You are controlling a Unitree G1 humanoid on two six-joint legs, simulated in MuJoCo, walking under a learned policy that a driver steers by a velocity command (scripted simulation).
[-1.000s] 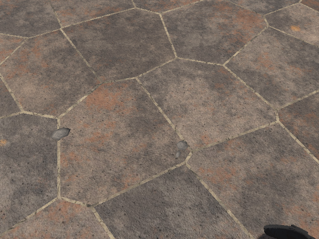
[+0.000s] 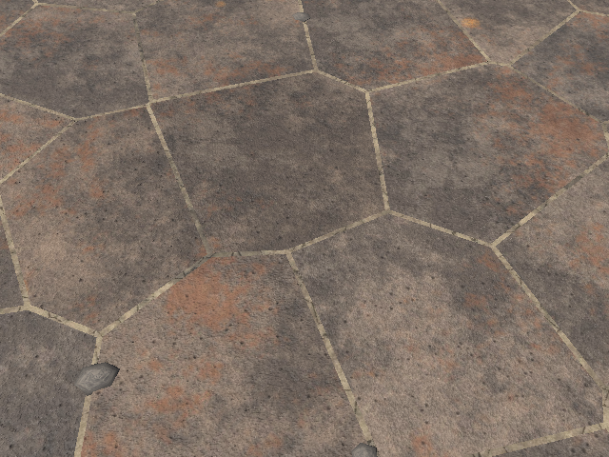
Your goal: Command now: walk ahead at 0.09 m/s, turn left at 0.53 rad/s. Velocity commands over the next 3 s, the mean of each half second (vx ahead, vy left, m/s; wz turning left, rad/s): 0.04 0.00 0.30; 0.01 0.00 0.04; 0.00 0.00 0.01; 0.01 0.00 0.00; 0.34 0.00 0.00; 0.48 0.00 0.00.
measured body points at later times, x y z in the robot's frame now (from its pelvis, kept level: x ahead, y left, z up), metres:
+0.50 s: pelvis +0.06 -0.01 +0.00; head +0.08 -0.02 +0.45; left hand +0.10 +0.28 -0.13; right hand +0.25 -0.23 -0.12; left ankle +0.11 +0.10 -0.73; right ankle +0.08 -0.14 -0.74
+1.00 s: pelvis +0.09 -0.02 +0.00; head +0.10 -0.02 +0.45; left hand +0.12 +0.25 -0.14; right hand +0.24 -0.25 -0.13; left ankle +0.11 +0.10 -0.73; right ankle +0.08 -0.14 -0.73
